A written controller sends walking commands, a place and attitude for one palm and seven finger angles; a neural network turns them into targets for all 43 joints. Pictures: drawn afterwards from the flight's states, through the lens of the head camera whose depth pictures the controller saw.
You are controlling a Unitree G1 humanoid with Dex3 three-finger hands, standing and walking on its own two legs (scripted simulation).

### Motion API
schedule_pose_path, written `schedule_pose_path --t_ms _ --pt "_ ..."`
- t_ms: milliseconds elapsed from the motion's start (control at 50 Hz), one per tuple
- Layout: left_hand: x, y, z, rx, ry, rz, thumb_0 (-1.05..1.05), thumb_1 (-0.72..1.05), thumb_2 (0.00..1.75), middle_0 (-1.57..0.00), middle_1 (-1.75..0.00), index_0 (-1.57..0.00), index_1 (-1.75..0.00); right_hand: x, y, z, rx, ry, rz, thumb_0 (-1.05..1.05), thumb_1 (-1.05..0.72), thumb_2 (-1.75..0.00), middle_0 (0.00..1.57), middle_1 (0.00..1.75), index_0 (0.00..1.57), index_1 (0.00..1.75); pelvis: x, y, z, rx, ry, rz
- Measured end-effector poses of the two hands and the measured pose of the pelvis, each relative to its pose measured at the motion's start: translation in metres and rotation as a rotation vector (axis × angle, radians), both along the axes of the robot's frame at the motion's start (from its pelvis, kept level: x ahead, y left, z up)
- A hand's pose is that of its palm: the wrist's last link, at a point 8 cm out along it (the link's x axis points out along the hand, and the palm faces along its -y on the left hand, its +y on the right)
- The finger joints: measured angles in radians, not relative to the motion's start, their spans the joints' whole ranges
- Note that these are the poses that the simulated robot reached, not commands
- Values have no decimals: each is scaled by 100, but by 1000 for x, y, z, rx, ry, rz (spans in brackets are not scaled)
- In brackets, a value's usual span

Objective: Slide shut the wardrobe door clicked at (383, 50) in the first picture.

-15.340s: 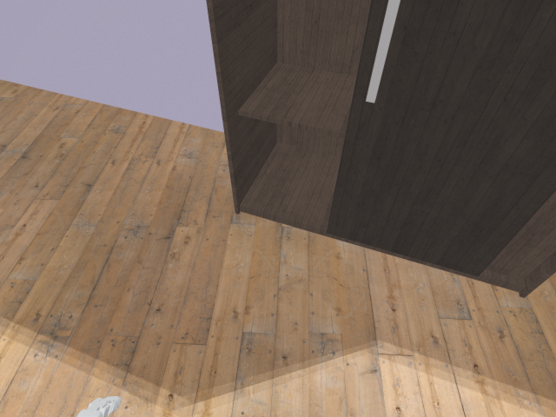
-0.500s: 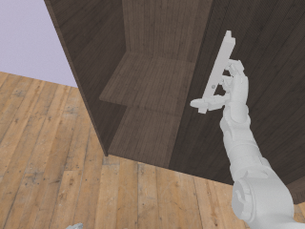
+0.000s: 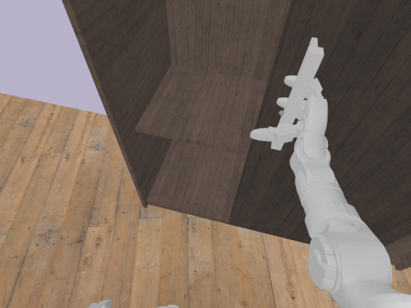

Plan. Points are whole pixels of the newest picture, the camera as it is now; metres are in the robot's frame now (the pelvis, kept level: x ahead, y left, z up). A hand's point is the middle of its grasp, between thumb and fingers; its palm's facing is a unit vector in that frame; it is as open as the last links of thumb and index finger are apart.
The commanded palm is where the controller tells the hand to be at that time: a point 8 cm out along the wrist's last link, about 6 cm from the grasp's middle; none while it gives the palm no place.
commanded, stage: slide the fingers in behind the handle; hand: right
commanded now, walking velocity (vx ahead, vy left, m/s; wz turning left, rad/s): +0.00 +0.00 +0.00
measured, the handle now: (292, 101) +0.53 -0.10 +0.12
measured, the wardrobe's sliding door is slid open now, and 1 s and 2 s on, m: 0.43 0.43 0.43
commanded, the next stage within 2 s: grip the handle and tug to test in 0.60 s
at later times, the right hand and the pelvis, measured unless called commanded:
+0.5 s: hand (280, 112) +0.48 -0.07 +0.13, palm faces +0.10 +1.00 -0.01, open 14.1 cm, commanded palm +0.45 -0.12 +0.13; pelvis +0.00 +0.00 +0.00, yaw +0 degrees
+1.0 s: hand (280, 111) +0.48 -0.07 +0.13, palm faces +0.10 +0.99 -0.01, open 11.9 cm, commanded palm +0.45 -0.11 +0.13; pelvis +0.01 -0.01 +0.00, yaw +0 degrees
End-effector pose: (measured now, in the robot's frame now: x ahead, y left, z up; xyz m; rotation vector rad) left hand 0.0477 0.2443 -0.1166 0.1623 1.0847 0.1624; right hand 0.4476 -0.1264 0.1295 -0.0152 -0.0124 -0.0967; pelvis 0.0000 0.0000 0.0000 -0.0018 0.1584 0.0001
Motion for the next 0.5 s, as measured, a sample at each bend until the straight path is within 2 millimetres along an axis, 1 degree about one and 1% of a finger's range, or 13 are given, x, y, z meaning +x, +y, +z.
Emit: schedule_pose_path --t_ms 240,340,500 --pt "-14 1 -2 -4 35 12 1 91 89 -20 -30 -20 -30 2 1 -1 4 -15 -6 -1 50 -30 30 120 28 120 1 0 -1 1 11 3" --pt "-14 0 -1 -2 34 16 1 91 89 -20 -30 -20 -30 3 1 -1 3 -16 -3 -1 50 -30 30 120 28 120 1 -2 -1 2 12 4" --pt "-9 -4 -1 -4 25 11 0 91 89 -20 -30 -20 -30 3 1 -2 5 -12 0 -1 50 -30 30 120 28 120 2 -5 -1 3 11 4"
